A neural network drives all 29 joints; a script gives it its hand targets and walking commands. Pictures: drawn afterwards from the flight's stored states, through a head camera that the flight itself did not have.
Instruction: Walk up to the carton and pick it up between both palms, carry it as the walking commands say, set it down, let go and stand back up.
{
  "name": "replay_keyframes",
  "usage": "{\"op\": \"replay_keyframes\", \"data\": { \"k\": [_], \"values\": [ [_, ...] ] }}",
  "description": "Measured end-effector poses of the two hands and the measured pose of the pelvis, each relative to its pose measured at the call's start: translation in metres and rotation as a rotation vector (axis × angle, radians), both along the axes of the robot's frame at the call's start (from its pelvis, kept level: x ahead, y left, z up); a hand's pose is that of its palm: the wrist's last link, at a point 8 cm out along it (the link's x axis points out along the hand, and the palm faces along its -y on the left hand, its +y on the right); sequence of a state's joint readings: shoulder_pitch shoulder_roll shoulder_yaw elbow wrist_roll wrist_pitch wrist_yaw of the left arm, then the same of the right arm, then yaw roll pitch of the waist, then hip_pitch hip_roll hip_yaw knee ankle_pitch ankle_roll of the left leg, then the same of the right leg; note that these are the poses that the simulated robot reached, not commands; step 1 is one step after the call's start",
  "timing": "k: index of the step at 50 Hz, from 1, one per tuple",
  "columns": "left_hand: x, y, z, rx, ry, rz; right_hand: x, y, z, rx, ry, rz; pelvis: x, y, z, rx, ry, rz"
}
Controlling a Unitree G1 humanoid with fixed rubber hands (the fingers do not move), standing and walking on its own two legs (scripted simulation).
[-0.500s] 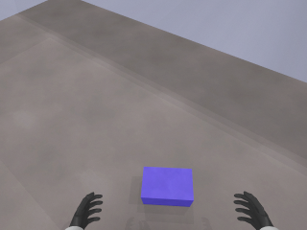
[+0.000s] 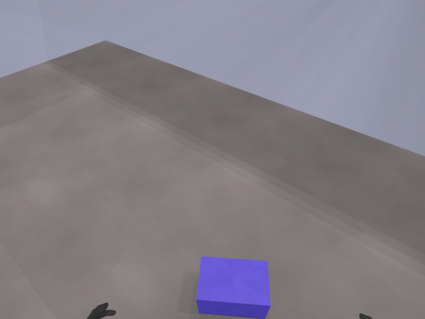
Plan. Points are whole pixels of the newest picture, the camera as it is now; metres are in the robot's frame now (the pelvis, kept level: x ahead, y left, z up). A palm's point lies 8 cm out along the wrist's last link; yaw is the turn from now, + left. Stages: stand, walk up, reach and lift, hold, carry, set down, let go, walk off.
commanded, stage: stand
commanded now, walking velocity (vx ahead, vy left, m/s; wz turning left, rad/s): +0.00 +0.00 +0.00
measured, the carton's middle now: (232, 287) +0.42 -0.03 -0.68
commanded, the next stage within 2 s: none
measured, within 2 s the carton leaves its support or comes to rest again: neither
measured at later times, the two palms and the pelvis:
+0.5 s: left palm out of the picture +0.08 +0.29 -0.10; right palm out of the picture +0.09 -0.28 -0.10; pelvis +0.00 +0.01 +0.01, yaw -1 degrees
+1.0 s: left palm out of the picture +0.04 +0.30 -0.11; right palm out of the picture +0.04 -0.29 -0.11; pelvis -0.02 +0.01 +0.01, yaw +0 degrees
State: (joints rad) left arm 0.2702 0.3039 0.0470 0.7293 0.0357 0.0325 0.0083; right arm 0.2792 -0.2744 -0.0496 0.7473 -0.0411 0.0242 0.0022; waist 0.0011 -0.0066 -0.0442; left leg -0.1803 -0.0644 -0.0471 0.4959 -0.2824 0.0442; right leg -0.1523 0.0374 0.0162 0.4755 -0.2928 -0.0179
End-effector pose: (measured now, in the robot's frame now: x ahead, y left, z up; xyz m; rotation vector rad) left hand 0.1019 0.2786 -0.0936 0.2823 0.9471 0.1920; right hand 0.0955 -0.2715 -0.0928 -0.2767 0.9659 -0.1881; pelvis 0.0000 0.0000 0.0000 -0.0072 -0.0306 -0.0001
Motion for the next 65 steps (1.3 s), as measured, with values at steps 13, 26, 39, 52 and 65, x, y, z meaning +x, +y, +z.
{"op": "replay_keyframes", "data": {
  "k": [13,26,39,52,65],
  "values": [
    [-0.012,0.016,-0.006,0.021,0.081,0.018,-0.002,-0.012,-0.001,-0.041,0.048,-0.009,0.005,0.005,0.005,0.0,0.002,-0.005],
    [-0.023,0.014,-0.011,0.002,0.128,0.016,-0.01,-0.007,-0.005,-0.03,0.084,-0.012,-0.001,0.008,0.008,0.004,-0.005,-0.01],
    [-0.047,0.023,-0.012,0.016,0.189,0.036,-0.039,-0.013,-0.011,-0.033,0.159,-0.035,-0.012,0.009,0.009,0.006,-0.011,-0.008],
    [-0.062,0.022,-0.013,0.015,0.221,0.045,-0.057,-0.016,-0.015,-0.027,0.204,-0.043,-0.021,0.006,0.01,0.007,-0.014,-0.004],
    [-0.064,0.018,-0.014,0.011,0.232,0.049,-0.06,-0.018,-0.016,-0.023,0.22,-0.041,-0.022,0.003,0.01,0.006,-0.011,-0.001]
  ]
}}
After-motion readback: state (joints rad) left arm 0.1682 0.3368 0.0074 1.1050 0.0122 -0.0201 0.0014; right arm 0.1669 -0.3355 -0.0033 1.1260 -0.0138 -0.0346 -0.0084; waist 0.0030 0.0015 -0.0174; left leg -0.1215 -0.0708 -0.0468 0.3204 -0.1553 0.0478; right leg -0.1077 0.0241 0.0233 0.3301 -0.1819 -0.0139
